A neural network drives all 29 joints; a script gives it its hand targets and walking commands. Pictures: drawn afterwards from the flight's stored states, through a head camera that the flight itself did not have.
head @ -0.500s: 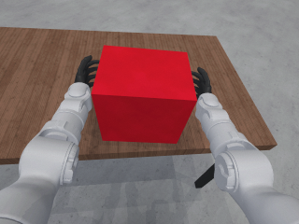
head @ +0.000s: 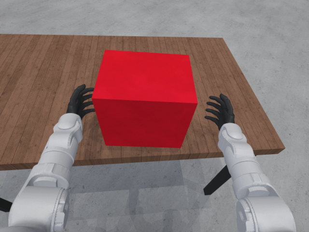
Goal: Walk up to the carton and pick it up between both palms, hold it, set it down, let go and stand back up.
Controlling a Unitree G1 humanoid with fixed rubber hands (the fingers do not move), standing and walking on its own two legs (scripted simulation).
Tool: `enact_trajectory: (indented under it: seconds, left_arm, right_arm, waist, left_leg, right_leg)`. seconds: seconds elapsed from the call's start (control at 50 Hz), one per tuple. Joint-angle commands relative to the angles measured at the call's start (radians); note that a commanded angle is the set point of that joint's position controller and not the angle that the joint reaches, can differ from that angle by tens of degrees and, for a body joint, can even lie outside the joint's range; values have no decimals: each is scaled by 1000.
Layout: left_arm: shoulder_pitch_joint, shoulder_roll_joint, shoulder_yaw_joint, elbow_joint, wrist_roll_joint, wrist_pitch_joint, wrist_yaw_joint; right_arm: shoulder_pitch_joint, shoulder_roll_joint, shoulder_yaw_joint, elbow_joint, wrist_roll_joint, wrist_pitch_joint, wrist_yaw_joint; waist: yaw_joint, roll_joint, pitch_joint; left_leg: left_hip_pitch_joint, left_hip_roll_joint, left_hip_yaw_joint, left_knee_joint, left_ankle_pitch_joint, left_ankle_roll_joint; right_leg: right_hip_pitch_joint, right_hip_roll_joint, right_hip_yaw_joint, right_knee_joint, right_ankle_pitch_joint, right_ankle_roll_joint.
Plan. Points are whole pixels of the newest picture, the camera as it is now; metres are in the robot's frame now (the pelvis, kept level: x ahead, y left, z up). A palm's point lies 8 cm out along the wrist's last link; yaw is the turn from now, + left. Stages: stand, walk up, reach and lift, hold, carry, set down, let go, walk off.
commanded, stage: set down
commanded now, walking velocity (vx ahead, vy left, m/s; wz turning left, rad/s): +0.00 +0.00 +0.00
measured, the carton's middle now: (145, 102) +0.47 +0.04 +0.04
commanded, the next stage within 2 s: none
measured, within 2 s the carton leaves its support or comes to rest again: neither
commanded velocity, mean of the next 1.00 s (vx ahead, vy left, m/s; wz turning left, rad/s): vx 0.00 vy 0.00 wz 0.00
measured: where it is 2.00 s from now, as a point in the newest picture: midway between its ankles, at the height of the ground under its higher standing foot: outside the picture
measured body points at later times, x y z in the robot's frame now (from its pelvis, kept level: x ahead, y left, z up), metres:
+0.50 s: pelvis -0.03 -0.01 +0.00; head -0.03 +0.02 +0.45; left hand +0.35 +0.25 +0.07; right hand +0.35 -0.19 +0.07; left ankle +0.02 +0.08 -0.74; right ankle +0.00 -0.09 -0.74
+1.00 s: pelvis -0.03 +0.00 +0.00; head -0.04 +0.02 +0.45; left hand +0.30 +0.25 +0.04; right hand +0.30 -0.19 +0.05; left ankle +0.02 +0.08 -0.74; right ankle +0.00 -0.09 -0.74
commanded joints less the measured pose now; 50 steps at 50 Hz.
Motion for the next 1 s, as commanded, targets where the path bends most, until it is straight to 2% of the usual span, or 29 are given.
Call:
enact_trajectory:
  seconds: [0.0, 0.06, 0.1, 0.2, 0.22, 0.24, 0.3, 0.34, 0.36, 0.42, 0.46, 0.56, 0.58, 0.62, 0.64, 0.66, 0.68, 0.7, 0.72, 0.74, 0.76, 0.78, 0.8, 0.86, 0.88, 0.92, 0.94, 0.96, 0.98]
  left_arm:
    - [-628, 248, 1, -245, -66, -114, 6]
    - [-629, 272, -15, -226, -101, -142, 10]
    - [-592, 286, -11, -230, -108, -146, 3]
    - [-405, 278, 0, -304, -79, -107, -29]
    - [-439, 289, 8, -292, -80, -100, -33]
    - [-381, 282, 2, -315, -76, -89, -38]
    - [-461, 304, -11, -312, -98, -84, -28]
    - [-482, 295, -37, -260, -123, -86, -22]
    - [-461, 298, -50, -269, -126, -92, -17]
    - [-498, 296, -57, -253, -144, -107, 0]
    - [-441, 281, -68, -260, -150, -114, -1]
    - [-300, 282, -23, -368, -123, -94, -15]
    - [-259, 280, -11, -426, -114, -89, -18]
    - [-297, 292, -14, -414, -118, -67, -17]
    - [-226, 279, -18, -479, -112, -64, -15]
    - [-249, 283, -18, -501, -118, -57, -10]
    - [-295, 291, -25, -472, -130, -51, -10]
    - [-238, 274, -35, -503, -130, -49, -4]
    - [-318, 282, -42, -440, -148, -44, -4]
    - [-219, 264, -47, -521, -143, -50, 1]
    - [-306, 283, -45, -449, -154, -49, 2]
    - [-200, 270, -46, -531, -150, -56, 6]
    - [-183, 268, -41, -556, -147, -50, 7]
    - [-126, 276, -11, -570, -134, -39, -1]
    - [-99, 270, -8, -531, -132, -27, -9]
    - [-16, 258, 9, -621, -111, -12, -12]
    - [-51, 266, 10, -619, -117, -4, -13]
    - [57, 252, 19, -691, -102, -2, -11]
    - [3, 260, 19, -660, -109, 9, -16]
  right_arm:
    - [-628, -196, -35, -353, 1, -45, 13]
    - [-601, -200, -35, -339, 7, -31, 18]
    - [-559, -188, -12, -346, 12, -29, 12]
    - [-392, -214, 9, -302, 53, -35, 1]
    - [-426, -219, 16, -318, 57, -28, 0]
    - [-380, -215, 18, -324, 62, -29, -3]
    - [-465, -218, -13, -344, 53, -5, -6]
    - [-494, -196, -25, -337, 37, 16, -3]
    - [-463, -199, -40, -340, 31, 18, -1]
    - [-490, -182, -41, -337, 23, 33, 5]
    - [-436, -183, -41, -345, 14, 30, 8]
    - [-299, -200, -21, -408, 19, 8, 2]
    - [-262, -193, -10, -466, 31, 2, 0]
    - [-294, -200, -37, -458, 23, 21, -1]
    - [-222, -195, -36, -503, 27, 15, 2]
    - [-237, -189, -46, -516, 20, 20, 1]
    - [-274, -183, -52, -526, 8, 32, 1]
    - [-223, -180, -52, -536, 10, 31, 6]
    - [-297, -170, -66, -511, -6, 51, 6]
    - [-201, -162, -53, -571, 10, 43, 11]
    - [-274, -166, -67, -537, -2, 59, 14]
    - [-169, -153, -51, -594, 13, 46, 17]
    - [-147, -152, -48, -591, 15, 48, 18]
    - [-82, -155, -27, -639, 25, 47, 19]
    - [-59, -158, -26, -610, 18, 52, 19]
    - [13, -155, -14, -665, 31, 44, 21]
    - [-15, -162, -26, -676, 27, 50, 19]
    - [80, -156, -16, -727, 38, 36, 19]
    - [49, -159, -21, -712, 30, 45, 18]
  waist:
    - [6, 51, -708]
    - [-2, 76, -715]
    - [-5, 63, -713]
    - [-13, 103, -610]
    - [3, 94, -578]
    - [-1, 93, -545]
    - [2, 102, -472]
    - [3, 85, -421]
    - [-10, 94, -409]
    - [0, 100, -429]
    - [-13, 89, -436]
    - [-4, 74, -452]
    - [7, 70, -470]
    - [4, 79, -404]
    - [1, 82, -406]
    - [3, 97, -393]
    - [-3, 88, -384]
    - [-8, 84, -362]
    - [-12, 74, -321]
    - [-5, 81, -339]
    - [-3, 76, -307]
    - [2, 79, -336]
    - [3, 90, -323]
    - [17, 79, -312]
    - [9, 74, -272]
    - [28, 84, -261]
    - [22, 84, -253]
    - [31, 77, -248]
    - [25, 74, -226]
  left_leg:
    - [336, 24, -54, 9, 384, -52]
    - [321, 15, -54, 21, 316, -52]
    - [323, 12, -56, 26, 328, -48]
    - [395, 11, -82, 3, 372, -63]
    - [381, 9, -76, -5, 346, -62]
    - [390, 6, -76, -12, 358, -62]
    - [354, 5, -71, -32, 243, -62]
    - [312, 2, -60, -39, 161, -52]
    - [309, 3, -65, -40, 138, -53]
    - [288, -2, -61, -36, 80, -53]
    - [296, 0, -70, -30, 84, -52]
    - [366, 5, -87, -36, 159, -65]
    - [387, 5, -89, -37, 194, -64]
    - [365, 5, -89, -56, 115, -60]
    - [396, 9, -93, -61, 133, -63]
    - [380, 8, -91, -68, 98, -62]
    - [346, 8, -88, -68, 53, -60]
    - [365, 11, -92, -71, 50, -58]
    - [305, 10, -86, -80, -19, -49]
    - [354, 16, -93, -79, 11, -55]
    - [300, 13, -90, -85, -59, -47]
    - [338, 17, -96, -80, -15, -53]
    - [346, 18, -100, -84, -17, -56]
    - [353, 18, -99, -90, 25, -57]
    - [341, 18, -97, -92, 27, -56]
    - [380, 23, -104, -105, 64, -63]
    - [371, 23, -105, -108, 44, -60]
    - [410, 28, -108, -111, 97, -65]
    - [382, 27, -106, -113, 69, -63]
  right_leg:
    - [240, -50, 58, 27, 312, 52]
    - [206, -56, 61, 40, 241, 47]
    - [234, -62, 69, 44, 264, 49]
    - [269, -54, 73, 25, 297, 40]
    - [268, -53, 75, 16, 257, 39]
    - [286, -50, 75, 8, 263, 36]
    - [251, -51, 76, -12, 127, 23]
    - [223, -52, 81, -24, 21, 13]
    - [216, -53, 83, -20, -4, 8]
    - [190, -57, 87, -13, -65, -1]
    - [197, -60, 86, -3, -52, 1]
    - [248, -53, 84, -3, 48, 10]
    - [277, -50, 85, -4, 88, 11]
    - [245, -52, 84, -18, 11, 6]
    - [272, -51, 81, -19, 34, 2]
    - [257, -51, 88, -24, 11, 2]
    - [247, -55, 91, -21, -33, 0]
    - [250, -53, 93, -22, -31, -3]
    - [218, -58, 98, -25, -105, -1]
    - [245, -57, 102, -19, -58, -5]
    - [215, -63, 108, -19, -135, -5]
    - [255, -61, 110, -11, -75, -9]
    - [252, -61, 111, -9, -61, -5]
    - [279, -62, 120, -12, -19, 1]
    - [284, -63, 119, -15, -16, 2]
    - [312, -61, 115, -21, 31, 2]
    - [294, -63, 120, -23, 14, 3]
    - [325, -59, 114, -23, 76, 2]
    - [313, -61, 118, -24, 45, 5]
